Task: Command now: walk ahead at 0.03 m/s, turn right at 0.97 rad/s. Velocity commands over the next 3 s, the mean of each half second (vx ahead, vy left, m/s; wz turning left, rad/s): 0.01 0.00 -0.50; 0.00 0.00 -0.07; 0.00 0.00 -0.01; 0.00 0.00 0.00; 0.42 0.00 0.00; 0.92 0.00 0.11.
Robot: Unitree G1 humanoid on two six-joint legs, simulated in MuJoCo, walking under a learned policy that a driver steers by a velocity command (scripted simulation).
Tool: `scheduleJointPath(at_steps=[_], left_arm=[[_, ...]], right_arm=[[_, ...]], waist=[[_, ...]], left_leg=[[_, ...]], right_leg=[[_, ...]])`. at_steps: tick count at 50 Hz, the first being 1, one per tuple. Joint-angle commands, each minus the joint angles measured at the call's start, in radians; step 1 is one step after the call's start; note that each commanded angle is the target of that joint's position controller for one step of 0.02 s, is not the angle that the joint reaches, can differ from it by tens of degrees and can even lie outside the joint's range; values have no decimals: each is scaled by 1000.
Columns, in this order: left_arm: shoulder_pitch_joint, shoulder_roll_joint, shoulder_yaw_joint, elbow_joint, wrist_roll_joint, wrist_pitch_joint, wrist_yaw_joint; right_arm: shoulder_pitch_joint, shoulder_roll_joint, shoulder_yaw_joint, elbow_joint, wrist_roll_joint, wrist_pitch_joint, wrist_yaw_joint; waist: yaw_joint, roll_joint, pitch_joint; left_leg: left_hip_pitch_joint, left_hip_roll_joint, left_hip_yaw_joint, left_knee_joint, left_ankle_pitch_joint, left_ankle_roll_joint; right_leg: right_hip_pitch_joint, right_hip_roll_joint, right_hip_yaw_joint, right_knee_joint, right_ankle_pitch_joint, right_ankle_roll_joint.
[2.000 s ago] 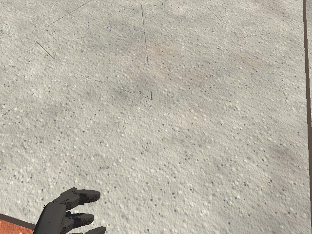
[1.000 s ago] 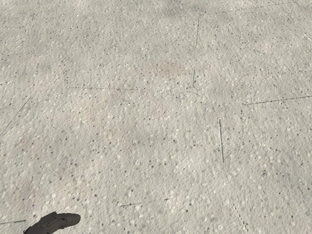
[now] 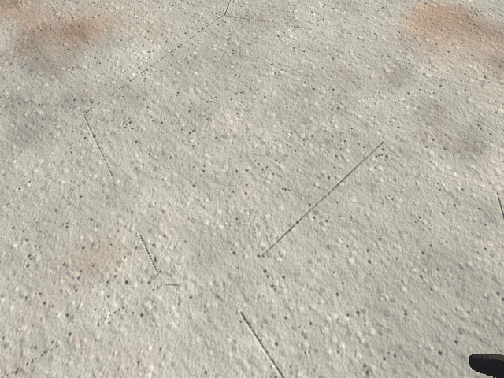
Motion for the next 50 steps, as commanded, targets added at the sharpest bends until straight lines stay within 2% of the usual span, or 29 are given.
scheduleJointPath(at_steps=[1,3,4,8,10,11,12,13,14,15,16,17,18,20,22,24,26,27,28,29,30,31,32,33,38,44,50], left_arm=[[-57,174,57,-102,-2,-7,25],[-57,182,63,-106,-8,0,30],[-67,179,62,-109,-6,2,30],[-67,143,44,-103,2,7,16],[-86,123,32,-102,-4,11,13],[-54,94,22,-94,1,11,13],[4,53,9,-100,12,7,12],[-33,109,24,-116,16,-7,14],[-22,174,46,-91,9,-12,13],[-19,176,51,-65,4,-8,12],[-14,144,44,-48,6,0,16],[-16,112,34,-43,7,4,16],[-21,80,22,-40,4,4,13],[-48,33,0,-43,0,-1,9],[-76,-3,-18,-45,4,-5,4],[-68,19,-12,-29,-7,-7,2],[-8,20,-9,13,-3,-8,1],[-3,37,-8,16,7,-9,2],[3,83,-3,6,18,-9,8],[-28,119,4,19,34,-8,7],[-53,40,-13,9,37,-16,-4],[-56,4,-24,18,44,-25,-10],[-39,17,-22,27,45,-31,-11],[-36,25,-22,34,40,-39,-12],[-5,7,-32,60,30,-51,-5],[9,-3,-34,88,26,-55,-3],[25,-10,-33,130,22,-55,-2]], right_arm=[[4,-62,-14,-50,8,-13,1],[3,-49,-6,-46,12,-11,8],[22,-56,-6,-37,13,-9,11],[49,-71,-10,-35,11,-6,25],[92,-67,-13,-29,5,-13,33],[101,-98,-21,-33,-9,-13,31],[64,-185,-36,-51,-26,-7,22],[82,-179,-37,-53,-50,-9,19],[57,-147,-28,-73,-37,-14,13],[31,-117,-21,-78,-19,-12,7],[20,-99,-14,-81,-3,-9,3],[27,-86,-7,-78,6,-7,-1],[39,-77,-1,-72,5,-1,-4],[62,-60,4,-62,0,9,-7],[83,-76,0,-53,0,19,-6],[127,-105,-9,-41,6,29,-4],[139,-96,-2,-32,23,29,-3],[175,-85,2,-20,27,21,-1],[188,-65,11,-22,9,7,5],[203,-9,26,-29,-11,-11,12],[139,-29,27,-29,-26,-16,12],[104,-37,25,-26,-25,-17,14],[97,-38,23,-17,-19,-14,11],[102,-39,23,-13,-16,-8,8],[131,-32,23,26,-9,1,-1],[141,-37,20,77,-4,2,-10],[149,-43,18,131,0,5,-18]], waist=[[-28,-100,-241],[-20,-112,-248],[-21,-128,-255],[-1,-181,-242],[-29,-176,-216],[-20,-114,-200],[49,136,-165],[15,285,-132],[12,192,-118],[20,124,-108],[20,98,-101],[11,90,-99],[8,89,-103],[-9,130,-127],[-34,184,-147],[-55,211,-154],[-23,184,-148],[-29,155,-150],[-45,51,-176],[-97,-154,-178],[-54,-142,-163],[-43,-113,-139],[-32,-98,-124],[-34,-108,-99],[-38,-78,-58],[-35,-34,-63],[-32,-19,-77]], left_leg=[[-32,-31,-53,-157,55,-17],[23,-52,-66,-255,85,-24],[50,-49,-63,-283,100,-24],[161,-31,-40,-391,114,-4],[278,-18,-13,-568,240,31],[340,65,-86,-646,299,68],[369,252,-313,-722,423,170],[306,397,-534,-794,444,336],[298,391,-507,-780,407,357],[295,328,-400,-754,378,312],[312,277,-331,-740,358,274],[333,261,-299,-730,390,268],[339,230,-246,-729,417,260],[391,190,-177,-716,429,245],[401,179,-145,-707,437,244],[416,200,-168,-688,465,256],[380,191,-158,-653,488,228],[332,182,-153,-647,461,184],[264,148,-106,-589,386,122],[246,56,1,-584,214,57],[317,54,9,-590,199,16],[338,50,11,-592,242,2],[350,48,15,-578,261,6],[347,50,12,-575,280,11],[355,56,6,-586,293,15],[369,62,2,-591,322,6],[383,66,2,-589,352,6]], right_leg=[[251,-202,317,-126,304,-174],[227,-189,351,-119,242,-167],[217,-192,353,-113,221,-162],[167,-184,392,-73,194,-143],[112,-147,384,-27,130,-105],[61,-94,346,37,-8,-60],[-56,57,180,212,-292,5],[-138,94,107,455,-488,59],[-160,61,142,616,-448,78],[-159,56,139,675,-387,92],[-167,52,134,697,-349,107],[-173,50,134,712,-318,120],[-153,48,108,681,-301,129],[-110,17,51,505,-288,141],[-1,-21,-9,291,-318,143],[73,-22,-48,126,-279,138],[202,-9,-72,-136,-74,106],[280,-34,-29,-188,9,75],[362,-130,69,-156,165,37],[296,-195,133,-102,182,-33],[204,-192,140,-124,54,-58],[180,-161,121,-132,-36,-35],[160,-135,102,-136,-69,-11],[143,-130,100,-138,-63,1],[115,-115,91,-135,-50,9],[135,-99,75,-125,-3,9],[159,-84,54,-114,59,12]])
